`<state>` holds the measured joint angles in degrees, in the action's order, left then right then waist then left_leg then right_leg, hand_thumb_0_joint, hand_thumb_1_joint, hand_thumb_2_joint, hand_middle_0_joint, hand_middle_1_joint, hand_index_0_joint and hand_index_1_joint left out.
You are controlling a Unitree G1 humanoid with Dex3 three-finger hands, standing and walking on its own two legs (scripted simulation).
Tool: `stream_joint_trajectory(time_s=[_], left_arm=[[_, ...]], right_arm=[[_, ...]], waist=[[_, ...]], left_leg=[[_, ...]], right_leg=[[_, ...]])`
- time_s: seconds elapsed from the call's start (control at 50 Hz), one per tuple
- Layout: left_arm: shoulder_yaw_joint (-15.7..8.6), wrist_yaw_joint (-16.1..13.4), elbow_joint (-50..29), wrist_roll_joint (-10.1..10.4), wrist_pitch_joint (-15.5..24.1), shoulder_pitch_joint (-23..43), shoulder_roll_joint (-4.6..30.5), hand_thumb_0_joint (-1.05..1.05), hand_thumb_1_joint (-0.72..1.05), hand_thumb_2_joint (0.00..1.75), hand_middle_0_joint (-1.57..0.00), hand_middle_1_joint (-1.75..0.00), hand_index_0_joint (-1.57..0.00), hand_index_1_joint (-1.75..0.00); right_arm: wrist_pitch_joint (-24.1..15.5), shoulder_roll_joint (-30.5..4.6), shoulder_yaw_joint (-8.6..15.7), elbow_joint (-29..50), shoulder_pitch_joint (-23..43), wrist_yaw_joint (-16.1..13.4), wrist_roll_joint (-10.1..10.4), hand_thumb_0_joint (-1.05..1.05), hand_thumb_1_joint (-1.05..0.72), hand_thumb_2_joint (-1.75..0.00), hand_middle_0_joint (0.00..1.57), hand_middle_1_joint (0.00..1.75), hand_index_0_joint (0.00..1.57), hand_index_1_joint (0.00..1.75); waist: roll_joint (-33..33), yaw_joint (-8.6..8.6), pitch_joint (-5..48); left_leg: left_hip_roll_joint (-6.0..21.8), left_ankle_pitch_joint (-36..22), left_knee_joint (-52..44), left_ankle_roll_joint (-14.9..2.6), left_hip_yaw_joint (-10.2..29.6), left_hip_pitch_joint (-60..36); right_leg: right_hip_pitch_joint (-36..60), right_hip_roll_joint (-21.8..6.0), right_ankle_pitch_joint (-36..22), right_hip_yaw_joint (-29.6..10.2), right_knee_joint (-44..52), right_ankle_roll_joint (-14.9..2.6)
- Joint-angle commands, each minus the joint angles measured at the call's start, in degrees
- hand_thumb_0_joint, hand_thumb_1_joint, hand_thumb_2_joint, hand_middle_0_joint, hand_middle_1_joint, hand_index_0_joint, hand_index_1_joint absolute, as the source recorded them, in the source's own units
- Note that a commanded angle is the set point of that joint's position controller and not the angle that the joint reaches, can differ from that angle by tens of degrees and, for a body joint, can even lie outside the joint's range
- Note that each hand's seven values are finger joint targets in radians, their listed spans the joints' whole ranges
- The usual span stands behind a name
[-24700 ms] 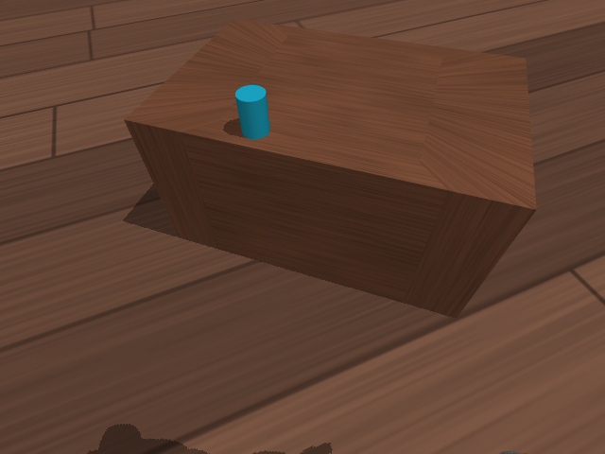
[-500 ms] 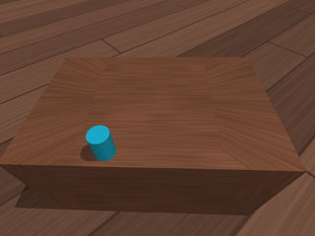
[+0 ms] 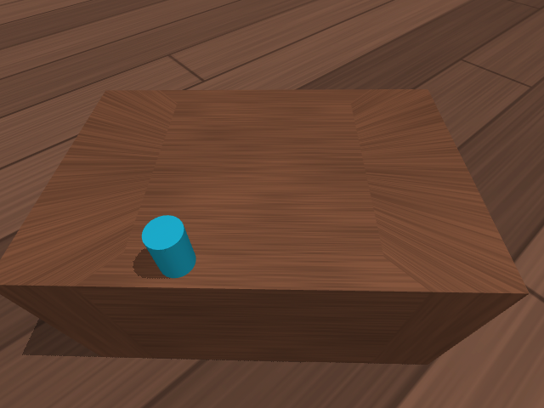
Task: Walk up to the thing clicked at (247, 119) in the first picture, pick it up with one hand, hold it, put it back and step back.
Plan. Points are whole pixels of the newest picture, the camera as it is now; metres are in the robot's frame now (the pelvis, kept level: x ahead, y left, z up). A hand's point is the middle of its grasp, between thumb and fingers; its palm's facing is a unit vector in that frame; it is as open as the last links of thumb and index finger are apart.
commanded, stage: stand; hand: left
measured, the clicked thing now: (170, 247) +0.43 +0.24 -0.12
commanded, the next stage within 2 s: step back in 1.26 s
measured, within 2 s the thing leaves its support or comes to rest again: neither
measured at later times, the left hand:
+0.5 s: hand out of the picture +0.09 +0.25 -0.16, palm faces -0.02 -0.94 -0.34, open 7.4 cm
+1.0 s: hand out of the picture +0.08 +0.25 -0.16, palm faces -0.03 -0.94 -0.34, open 7.4 cm
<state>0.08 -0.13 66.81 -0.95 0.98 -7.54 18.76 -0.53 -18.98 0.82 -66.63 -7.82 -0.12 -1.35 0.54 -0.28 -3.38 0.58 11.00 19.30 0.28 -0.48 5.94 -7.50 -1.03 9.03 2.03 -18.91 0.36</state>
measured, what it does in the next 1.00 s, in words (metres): stands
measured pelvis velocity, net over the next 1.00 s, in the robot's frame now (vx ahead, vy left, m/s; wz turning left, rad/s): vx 0.01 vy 0.00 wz -0.01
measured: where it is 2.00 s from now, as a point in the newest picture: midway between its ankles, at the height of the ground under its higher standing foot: outside the picture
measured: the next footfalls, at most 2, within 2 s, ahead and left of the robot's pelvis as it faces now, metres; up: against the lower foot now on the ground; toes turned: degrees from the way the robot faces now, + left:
left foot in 1.68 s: -0.06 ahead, +0.15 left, +0.00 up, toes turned -3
right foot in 2.00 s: -0.11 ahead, -0.09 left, +0.00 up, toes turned +0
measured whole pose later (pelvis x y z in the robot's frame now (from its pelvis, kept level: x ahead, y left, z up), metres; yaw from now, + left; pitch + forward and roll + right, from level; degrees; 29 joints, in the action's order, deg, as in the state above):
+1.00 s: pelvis +0.01 +0.00 +0.00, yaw -1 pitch -2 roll +0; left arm 0.1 0.1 66.3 -0.6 0.8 -6.4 19.2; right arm -1.0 -19.5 0.2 -66.2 -7.0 -0.2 -1.0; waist 0.4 -0.2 -2.4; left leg 0.3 10.9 17.0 0.0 -1.3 3.8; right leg -6.0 -1.3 9.1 1.3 -17.3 0.8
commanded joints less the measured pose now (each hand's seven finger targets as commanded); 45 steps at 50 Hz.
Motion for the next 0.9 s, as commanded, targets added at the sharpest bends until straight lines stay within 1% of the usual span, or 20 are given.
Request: stream_joint_trajectory(time_s=[0.0, 0.04, 0.08, 0.1, 0.16, 0.22, 0.24, 0.26, 0.3, 0.32, 0.36, 0.4, 0.46, 0.48, 0.52, 0.56, 0.64, 0.78, 0.82, 0.88], left_arm=[[-2.1, -0.8, -3.0, 0.3, 1.2, 2.4, 11.9, 0.00, 0.90, 0.90, -0.20, -0.30, -0.20, -0.30], [-2.1, -0.9, -3.0, 0.3, 1.2, 2.6, 12.1, 0.00, 0.90, 0.90, -0.20, -0.30, -0.20, -0.30], [-2.0, -0.9, -2.9, 0.3, 1.1, 2.4, 11.5, 0.00, 0.90, 0.90, -0.20, -0.30, -0.20, -0.30], [-2.0, -0.9, -2.8, 0.3, 1.0, 2.7, 11.6, 0.00, 0.90, 0.90, -0.20, -0.30, -0.20, -0.30], [-2.0, -0.8, -2.8, 0.3, 0.9, 2.8, 11.6, 0.00, 0.90, 0.90, -0.20, -0.30, -0.20, -0.30], [-2.1, -0.9, -3.1, 0.3, 0.9, 3.1, 11.7, 0.00, 0.90, 0.90, -0.20, -0.30, -0.20, -0.30], [-2.1, -0.9, -3.0, 0.4, 0.9, 3.4, 11.8, 0.00, 0.90, 0.90, -0.20, -0.30, -0.20, -0.30], [-2.2, -0.9, -3.2, 0.3, 0.9, 3.5, 11.8, 0.00, 0.90, 0.90, -0.20, -0.30, -0.20, -0.30], [-2.0, -0.9, -3.0, 0.4, 1.0, 3.2, 11.6, 0.00, 0.90, 0.90, -0.20, -0.30, -0.20, -0.30], [-2.2, -1.0, -3.1, 0.3, 1.0, 3.9, 12.0, 0.00, 0.90, 0.90, -0.20, -0.30, -0.20, -0.30], [-2.1, -0.9, -3.1, 0.4, 1.0, 3.6, 11.7, 0.00, 0.90, 0.90, -0.20, -0.30, -0.20, -0.30], [-2.2, -0.9, -3.2, 0.4, 1.1, 3.6, 12.1, 0.00, 0.90, 0.90, -0.20, -0.30, -0.20, -0.30], [-2.3, -1.0, -3.4, 0.3, 1.1, 4.1, 12.3, 0.00, 0.90, 0.90, -0.20, -0.30, -0.20, -0.30], [-2.4, -1.0, -3.3, 0.4, 1.0, 4.6, 12.5, 0.00, 0.90, 0.90, -0.20, -0.30, -0.20, -0.30], [-2.3, -0.9, -3.3, 0.4, 1.0, 4.0, 12.1, 0.00, 0.90, 0.90, -0.20, -0.30, -0.20, -0.30], [-2.4, -0.9, -3.4, 0.4, 1.1, 4.5, 12.4, 0.00, 0.90, 0.90, -0.20, -0.30, -0.20, -0.30], [-2.3, -0.8, -3.4, 0.3, 1.0, 4.1, 12.1, 0.00, 0.90, 0.90, -0.20, -0.30, -0.20, -0.30], [-2.3, -0.7, -3.8, 0.4, 1.1, 3.8, 12.5, 0.00, 0.90, 0.90, -0.20, -0.30, -0.20, -0.30], [-2.2, -0.7, -3.7, 0.4, 1.1, 3.6, 12.4, 0.00, 0.90, 0.90, -0.20, -0.30, -0.20, -0.30], [-2.2, -0.7, -3.4, 0.4, 1.0, 3.8, 12.5, 0.00, 0.90, 0.90, -0.20, -0.30, -0.20, -0.30]], right_arm=[[-1.4, -11.9, 1.6, 2.6, 1.8, -0.6, 0.4, 0.00, -0.90, -0.90, 0.20, 0.30, 0.20, 0.30], [-1.4, -11.7, 1.5, 2.6, 2.0, -0.7, 0.4, 0.00, -0.90, -0.90, 0.20, 0.30, 0.20, 0.30], [-1.6, -12.3, 1.6, 2.7, 2.5, -0.8, 0.4, 0.00, -0.90, -0.90, 0.20, 0.30, 0.20, 0.30], [-1.5, -12.1, 1.5, 2.7, 2.4, -0.8, 0.5, 0.00, -0.90, -0.90, 0.20, 0.30, 0.20, 0.30], [-1.5, -12.3, 1.4, 2.5, 2.6, -0.8, 0.5, 0.00, -0.90, -0.90, 0.20, 0.30, 0.20, 0.30], [-1.5, -12.4, 1.4, 2.5, 2.5, -0.9, 0.5, 0.00, -0.90, -0.90, 0.20, 0.30, 0.20, 0.30], [-1.6, -12.3, 1.4, 2.5, 2.7, -0.9, 0.5, 0.00, -0.90, -0.90, 0.20, 0.30, 0.20, 0.30], [-1.5, -12.4, 1.4, 2.7, 2.8, -1.0, 0.4, 0.00, -0.90, -0.90, 0.20, 0.30, 0.20, 0.30], [-1.6, -12.3, 1.5, 2.6, 3.3, -0.9, 0.6, 0.00, -0.90, -0.90, 0.20, 0.30, 0.20, 0.30], [-1.5, -12.3, 1.6, 2.8, 3.1, -0.9, 0.5, 0.00, -0.90, -0.90, 0.20, 0.30, 0.20, 0.30], [-1.4, -12.6, 1.6, 2.7, 3.3, -0.9, 0.5, 0.00, -0.90, -0.90, 0.20, 0.30, 0.20, 0.30], [-1.5, -12.3, 1.6, 2.9, 3.4, -0.8, 0.5, 0.00, -0.90, -0.90, 0.20, 0.30, 0.20, 0.30], [-1.3, -12.2, 1.5, 3.0, 3.5, -0.8, 0.5, 0.00, -0.90, -0.90, 0.20, 0.30, 0.20, 0.30], [-1.3, -12.1, 1.5, 3.0, 3.4, -0.8, 0.4, 0.00, -0.90, -0.90, 0.20, 0.30, 0.20, 0.30], [-1.3, -12.4, 1.6, 3.0, 3.8, -0.7, 0.4, 0.00, -0.90, -0.90, 0.20, 0.30, 0.20, 0.30], [-1.3, -12.3, 1.6, 3.1, 3.6, -0.8, 0.4, 0.00, -0.90, -0.90, 0.20, 0.30, 0.20, 0.30], [-1.5, -12.3, 1.6, 3.2, 3.6, -0.7, 0.5, 0.00, -0.90, -0.90, 0.20, 0.30, 0.20, 0.30], [-1.6, -12.6, 1.5, 3.3, 3.1, -0.7, 0.6, 0.00, -0.90, -0.90, 0.20, 0.30, 0.20, 0.30], [-1.6, -12.6, 1.4, 3.2, 3.1, -0.7, 0.6, 0.00, -0.90, -0.90, 0.20, 0.30, 0.20, 0.30], [-1.5, -12.4, 1.4, 3.2, 3.0, -0.7, 0.6, 0.00, -0.90, -0.90, 0.20, 0.30, 0.20, 0.30]], waist=[[0.1, 0.11, 4.6], [-0.3, 0.00, 4.9], [-0.3, -0.10, 5.6], [-0.6, 0.06, 5.7], [-0.8, 0.05, 4.5], [-0.5, -0.01, 4.9], [-0.4, 0.07, 5.1], [0.0, 0.04, 5.1], [-0.7, -0.07, 4.8], [-1.1, 0.23, 5.5], [-0.7, 0.01, 5.2], [-0.9, 0.09, 5.3], [-1.0, 0.16, 4.8], [-1.1, 0.38, 3.9], [-0.1, 0.01, 3.9], [-0.8, 0.22, 4.4], [-0.5, 0.20, 4.8], [0.0, 0.20, 5.6], [0.2, 0.18, 5.2], [-0.8, 0.22, 4.3]], left_leg=[[6.5, -6.9, -4.5, -1.45, 5.6, 1.4], [6.7, -8.8, -4.6, -1.35, 5.5, 1.0], [7.1, -12.4, -3.9, -1.41, 5.5, -0.7], [7.0, -12.7, -3.9, -1.33, 5.4, -0.7], [6.9, -10.4, -4.4, -1.05, 5.3, -0.5], [7.0, -12.6, -4.3, -1.07, 5.1, -0.4], [6.9, -11.9, -4.5, -0.93, 5.1, -0.4], [7.0, -12.9, -4.3, -1.14, 4.8, -0.1], [7.1, -13.0, -4.3, -1.04, 5.0, -1.4], [7.2, -13.5, -4.1, -1.11, 4.9, -1.2], [7.1, -12.7, -4.1, -1.17, 4.9, -1.1], [7.1, -13.7, -4.1, -1.14, 4.8, -1.5], [6.9, -9.6, -4.8, -1.14, 4.7, -0.7], [6.9, -9.8, -5.0, -0.94, 4.8, 0.0], [6.9, -8.1, -5.2, -1.09, 4.9, 0.1], [6.9, -9.3, -5.2, -1.02, 4.9, 0.1], [6.9, -7.5, -5.6, -1.04, 5.0, -0.1], [7.2, -10.2, -5.0, -1.28, 4.7, -0.5], [7.2, -10.6, -5.0, -1.27, 4.8, -0.6], [7.2, -8.2, -5.5, -1.28, 5.0, -0.4]], right_leg=[[3.8, -7.0, -7.4, -6.4, 2.7, -1.36], [4.1, -7.0, -8.3, -6.0, 2.2, -1.25], [4.0, -7.1, -10.9, -5.7, 1.6, -1.22], [4.1, -6.9, -10.8, -5.5, 1.8, -1.10], [3.0, -6.8, -8.4, -5.7, 2.6, -0.85], [4.1, -7.1, -11.2, -5.7, 2.1, -1.11], [4.2, -7.0, -10.3, -5.7, 2.3, -1.02], [4.6, -7.1, -11.6, -5.8, 2.2, -1.13], [3.6, -7.1, -11.1, -5.6, 2.5, -0.93], [4.3, -7.2, -11.8, -5.6, 2.3, -1.04], [4.4, -7.2, -11.9, -5.6, 2.8, -1.00], [4.6, -7.4, -13.1, -5.7, 2.7, -1.01], [3.8, -7.1, -9.4, -5.6, 3.4, -0.81], [4.0, -7.2, -9.7, -6.0, 3.5, -0.91], [3.8, -7.1, -8.1, -5.9, 3.9, -0.95], [4.4, -7.3, -9.3, -6.1, 3.5, -1.11], [4.0, -6.9, -6.8, -5.7, 3.7, -1.16], [4.6, -7.4, -10.2, -6.2, 3.2, -1.51], [4.4, -7.4, -10.4, -6.3, 3.2, -1.25], [3.8, -7.2, -8.2, -5.9, 3.3, -1.27]])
